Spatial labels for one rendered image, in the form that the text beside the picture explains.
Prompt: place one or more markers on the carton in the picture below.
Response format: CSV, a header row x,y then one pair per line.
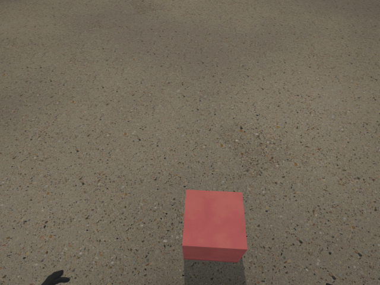
x,y
214,226

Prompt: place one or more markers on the left robot hand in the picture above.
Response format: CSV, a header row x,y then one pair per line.
x,y
56,278

